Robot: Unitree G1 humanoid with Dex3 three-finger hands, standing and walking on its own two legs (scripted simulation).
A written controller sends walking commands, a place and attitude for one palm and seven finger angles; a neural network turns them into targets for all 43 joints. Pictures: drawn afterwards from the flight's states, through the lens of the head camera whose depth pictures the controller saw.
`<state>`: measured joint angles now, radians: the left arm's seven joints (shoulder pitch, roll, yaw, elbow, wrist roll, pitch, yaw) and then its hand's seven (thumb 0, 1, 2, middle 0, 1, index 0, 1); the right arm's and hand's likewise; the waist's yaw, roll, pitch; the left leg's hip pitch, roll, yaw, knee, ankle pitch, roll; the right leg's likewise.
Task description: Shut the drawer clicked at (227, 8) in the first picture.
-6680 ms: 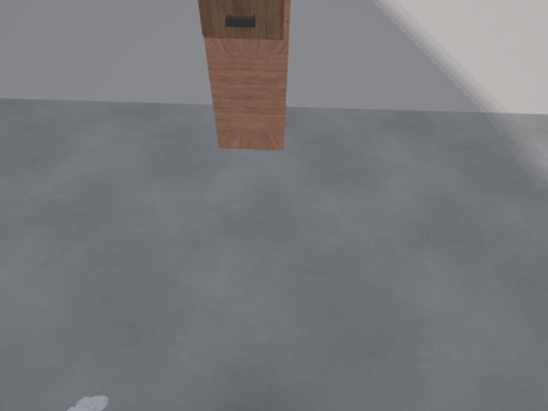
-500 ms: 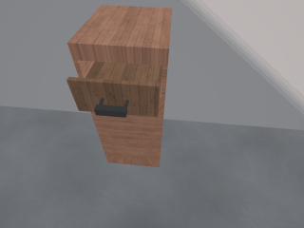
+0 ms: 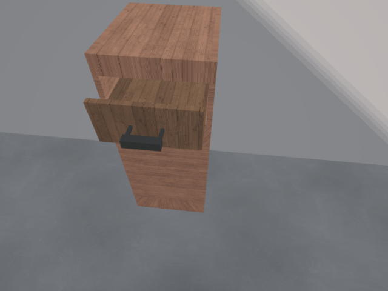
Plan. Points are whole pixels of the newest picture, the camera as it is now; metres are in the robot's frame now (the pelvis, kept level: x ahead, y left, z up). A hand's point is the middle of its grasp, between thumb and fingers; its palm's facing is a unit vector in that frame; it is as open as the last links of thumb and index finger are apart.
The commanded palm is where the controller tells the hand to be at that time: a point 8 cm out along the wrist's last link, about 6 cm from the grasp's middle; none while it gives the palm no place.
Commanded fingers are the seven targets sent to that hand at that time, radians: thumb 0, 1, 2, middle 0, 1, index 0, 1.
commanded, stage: come to a stop and stand still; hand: left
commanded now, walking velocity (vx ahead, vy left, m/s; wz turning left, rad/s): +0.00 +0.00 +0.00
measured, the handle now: (143, 136) +0.51 +0.18 -0.01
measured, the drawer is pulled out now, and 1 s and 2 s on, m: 0.13 0.13 0.13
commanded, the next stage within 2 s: look again from close up in 0.98 s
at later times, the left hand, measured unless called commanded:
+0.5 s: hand out of the picture +0.02 +0.19 -0.18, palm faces +0.04 -0.98 -0.21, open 7.4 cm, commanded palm none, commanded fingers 0.00 0.90 0.90 -0.20 -0.30 -0.20 -0.30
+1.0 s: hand out of the picture -0.03 +0.17 -0.18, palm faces +0.05 -0.99 -0.15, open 7.4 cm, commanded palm none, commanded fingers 0.00 0.90 0.90 -0.20 -0.30 -0.20 -0.30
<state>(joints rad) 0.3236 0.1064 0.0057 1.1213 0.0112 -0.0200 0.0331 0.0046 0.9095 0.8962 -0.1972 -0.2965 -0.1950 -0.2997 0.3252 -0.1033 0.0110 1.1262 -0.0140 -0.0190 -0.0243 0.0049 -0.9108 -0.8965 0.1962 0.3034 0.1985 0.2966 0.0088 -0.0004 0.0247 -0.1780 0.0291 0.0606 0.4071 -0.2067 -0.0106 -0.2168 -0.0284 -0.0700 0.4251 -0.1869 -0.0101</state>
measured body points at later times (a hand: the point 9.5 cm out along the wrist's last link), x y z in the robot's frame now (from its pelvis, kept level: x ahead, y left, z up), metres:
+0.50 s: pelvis +0.00 +0.01 +0.00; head -0.01 +0.01 +0.45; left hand +0.02 +0.24 -0.16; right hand +0.01 -0.21 -0.16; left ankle +0.01 +0.13 -0.74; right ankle +0.03 -0.11 -0.74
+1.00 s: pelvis +0.00 +0.02 +0.00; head +0.00 +0.02 +0.45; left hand -0.03 +0.22 -0.17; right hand -0.01 -0.19 -0.16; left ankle +0.01 +0.13 -0.74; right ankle +0.03 -0.11 -0.74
